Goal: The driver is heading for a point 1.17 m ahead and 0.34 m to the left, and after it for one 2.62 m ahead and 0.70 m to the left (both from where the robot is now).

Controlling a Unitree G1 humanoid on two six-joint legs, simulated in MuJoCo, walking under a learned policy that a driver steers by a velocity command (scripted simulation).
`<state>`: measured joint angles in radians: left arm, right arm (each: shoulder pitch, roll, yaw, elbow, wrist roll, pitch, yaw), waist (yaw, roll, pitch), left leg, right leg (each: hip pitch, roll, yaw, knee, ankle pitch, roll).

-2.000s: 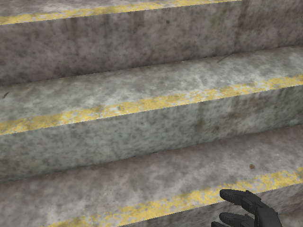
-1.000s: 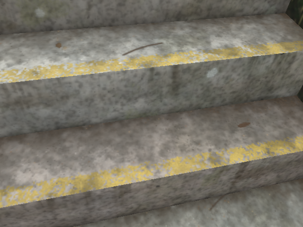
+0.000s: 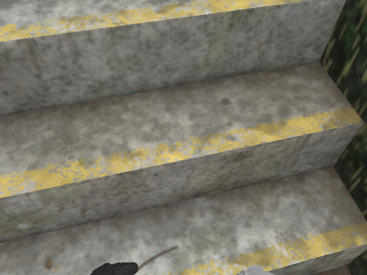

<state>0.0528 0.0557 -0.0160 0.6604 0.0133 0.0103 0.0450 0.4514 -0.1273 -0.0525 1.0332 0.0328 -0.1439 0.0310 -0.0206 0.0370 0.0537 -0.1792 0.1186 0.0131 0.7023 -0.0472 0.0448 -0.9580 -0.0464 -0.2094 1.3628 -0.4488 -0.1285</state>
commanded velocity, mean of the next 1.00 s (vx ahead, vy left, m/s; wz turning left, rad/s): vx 0.08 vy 0.00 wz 0.00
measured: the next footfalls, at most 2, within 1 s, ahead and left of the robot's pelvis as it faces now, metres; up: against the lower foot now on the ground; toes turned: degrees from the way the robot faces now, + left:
left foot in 0.42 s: +0.16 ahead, +0.11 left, +0.00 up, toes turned +5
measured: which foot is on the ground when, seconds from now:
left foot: up 0.00-0.40, down 0.42-1.00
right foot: down 0.00-0.80, up 0.82-1.00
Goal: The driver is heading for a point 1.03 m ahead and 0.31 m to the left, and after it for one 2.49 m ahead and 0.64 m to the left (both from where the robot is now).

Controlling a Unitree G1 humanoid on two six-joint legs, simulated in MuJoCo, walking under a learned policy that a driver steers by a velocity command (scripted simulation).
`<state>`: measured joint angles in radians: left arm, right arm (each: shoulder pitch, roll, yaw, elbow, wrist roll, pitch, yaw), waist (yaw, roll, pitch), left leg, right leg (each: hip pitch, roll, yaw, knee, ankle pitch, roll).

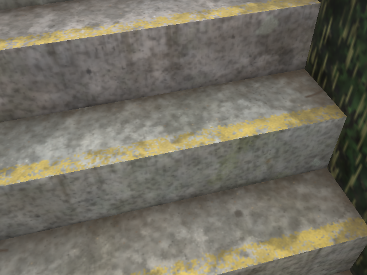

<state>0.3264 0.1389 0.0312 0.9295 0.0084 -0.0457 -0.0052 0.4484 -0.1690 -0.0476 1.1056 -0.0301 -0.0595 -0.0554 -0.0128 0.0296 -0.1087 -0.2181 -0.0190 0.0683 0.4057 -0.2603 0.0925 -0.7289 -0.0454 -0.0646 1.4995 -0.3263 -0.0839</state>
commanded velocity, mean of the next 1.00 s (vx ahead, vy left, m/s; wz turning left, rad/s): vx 0.46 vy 0.00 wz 0.19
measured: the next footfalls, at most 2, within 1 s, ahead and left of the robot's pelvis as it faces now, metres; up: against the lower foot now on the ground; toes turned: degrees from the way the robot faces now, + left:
right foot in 0.20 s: +0.09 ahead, -0.19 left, +0.00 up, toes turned -7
left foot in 0.64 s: +0.26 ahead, -0.01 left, +0.21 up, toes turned +3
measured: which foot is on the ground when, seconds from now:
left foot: down 0.00-0.22, up 0.24-0.62, down 0.64-1.00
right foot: up 0.00-0.18, down 0.20-0.62, up 0.64-1.00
